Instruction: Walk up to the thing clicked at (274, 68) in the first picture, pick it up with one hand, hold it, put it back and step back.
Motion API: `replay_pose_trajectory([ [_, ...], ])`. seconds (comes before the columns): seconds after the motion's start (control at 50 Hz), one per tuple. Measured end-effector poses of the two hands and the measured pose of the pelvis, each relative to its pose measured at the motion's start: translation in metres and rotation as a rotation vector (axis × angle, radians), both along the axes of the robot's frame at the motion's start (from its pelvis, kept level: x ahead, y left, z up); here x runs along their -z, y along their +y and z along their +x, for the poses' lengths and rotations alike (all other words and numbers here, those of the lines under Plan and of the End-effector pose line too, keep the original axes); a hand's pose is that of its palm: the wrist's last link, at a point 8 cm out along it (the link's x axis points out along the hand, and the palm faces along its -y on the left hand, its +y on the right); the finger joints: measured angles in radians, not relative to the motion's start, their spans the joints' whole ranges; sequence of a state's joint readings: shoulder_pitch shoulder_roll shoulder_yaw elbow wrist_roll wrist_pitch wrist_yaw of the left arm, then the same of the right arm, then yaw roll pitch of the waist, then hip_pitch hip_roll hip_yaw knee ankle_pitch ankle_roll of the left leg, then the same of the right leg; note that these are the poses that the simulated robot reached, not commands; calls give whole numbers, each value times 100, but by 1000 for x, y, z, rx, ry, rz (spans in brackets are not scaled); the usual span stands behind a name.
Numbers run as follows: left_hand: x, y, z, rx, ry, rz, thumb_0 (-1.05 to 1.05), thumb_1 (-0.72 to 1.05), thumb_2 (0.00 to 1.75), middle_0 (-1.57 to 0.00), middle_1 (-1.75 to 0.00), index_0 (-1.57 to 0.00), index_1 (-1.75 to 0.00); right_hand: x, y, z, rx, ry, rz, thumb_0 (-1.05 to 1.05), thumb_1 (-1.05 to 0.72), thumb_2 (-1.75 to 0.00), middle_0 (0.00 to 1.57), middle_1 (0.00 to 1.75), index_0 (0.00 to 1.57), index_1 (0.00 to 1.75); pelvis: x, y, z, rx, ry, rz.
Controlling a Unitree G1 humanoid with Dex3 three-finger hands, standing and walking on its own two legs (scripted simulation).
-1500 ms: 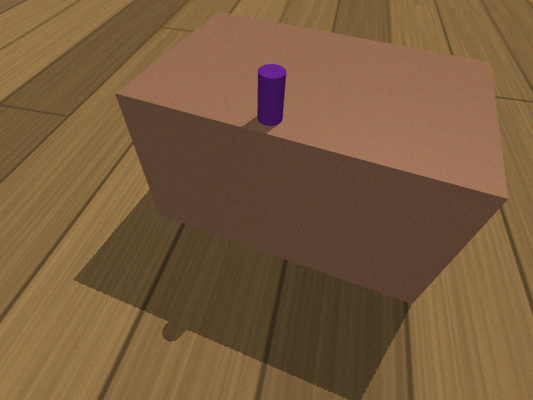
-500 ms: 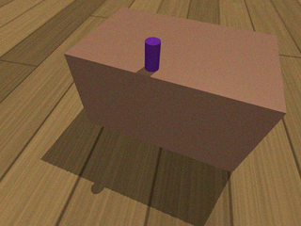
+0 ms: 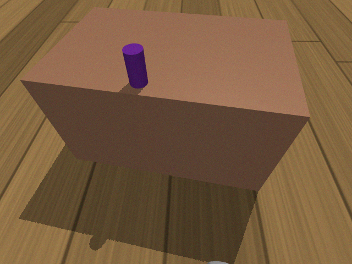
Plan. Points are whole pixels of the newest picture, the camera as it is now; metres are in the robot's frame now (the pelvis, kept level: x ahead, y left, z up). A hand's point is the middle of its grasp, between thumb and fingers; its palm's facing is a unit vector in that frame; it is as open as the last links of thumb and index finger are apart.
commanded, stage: walk up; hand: left
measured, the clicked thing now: (136, 66) +0.80 +0.15 -0.03
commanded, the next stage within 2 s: none
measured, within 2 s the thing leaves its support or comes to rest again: neither
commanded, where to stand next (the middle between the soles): +0.39 +0.09 m, yaw -12 degrees
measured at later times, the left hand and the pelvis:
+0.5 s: hand (53, 219) +0.27 +0.35 -0.15, palm faces -0.18 -0.89 -0.41, open 7.4 cm; pelvis +0.18 +0.07 -0.01, yaw -8 degrees
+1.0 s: hand (74, 157) +0.45 +0.33 -0.12, palm faces -0.21 -0.86 -0.46, open 7.4 cm; pelvis +0.31 +0.08 +0.00, yaw -13 degrees
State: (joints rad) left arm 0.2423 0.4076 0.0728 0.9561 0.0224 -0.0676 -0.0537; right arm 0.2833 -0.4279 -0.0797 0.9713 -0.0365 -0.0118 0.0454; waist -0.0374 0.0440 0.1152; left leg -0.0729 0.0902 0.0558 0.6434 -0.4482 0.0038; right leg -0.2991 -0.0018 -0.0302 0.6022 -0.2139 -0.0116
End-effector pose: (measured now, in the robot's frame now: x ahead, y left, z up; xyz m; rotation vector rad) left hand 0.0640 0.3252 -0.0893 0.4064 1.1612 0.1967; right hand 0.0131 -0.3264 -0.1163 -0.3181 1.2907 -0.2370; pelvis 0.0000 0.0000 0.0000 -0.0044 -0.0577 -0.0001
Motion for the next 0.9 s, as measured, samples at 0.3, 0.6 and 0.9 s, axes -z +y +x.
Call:
replay_pose_trajectory([
  [0.3,-11,5,97,52,-7,-9,1,89,90,-21,-30,-21,-30,-18,24,146,-15,-163,29,0,-91,-90,20,30,20,30,-10,20,103,103,-5,-22],
  [0.6,7,69,258,183,-12,-13,1,90,90,-21,-30,-20,-30,-38,94,218,94,-205,-9,0,-90,-89,20,30,21,30,-8,80,215,163,-7,-11],
  [0.9,-8,51,367,219,-82,70,1,90,90,-21,-30,-20,-30,14,94,264,163,-91,54,1,-90,-90,20,30,20,30,8,73,300,209,-6,5],
])
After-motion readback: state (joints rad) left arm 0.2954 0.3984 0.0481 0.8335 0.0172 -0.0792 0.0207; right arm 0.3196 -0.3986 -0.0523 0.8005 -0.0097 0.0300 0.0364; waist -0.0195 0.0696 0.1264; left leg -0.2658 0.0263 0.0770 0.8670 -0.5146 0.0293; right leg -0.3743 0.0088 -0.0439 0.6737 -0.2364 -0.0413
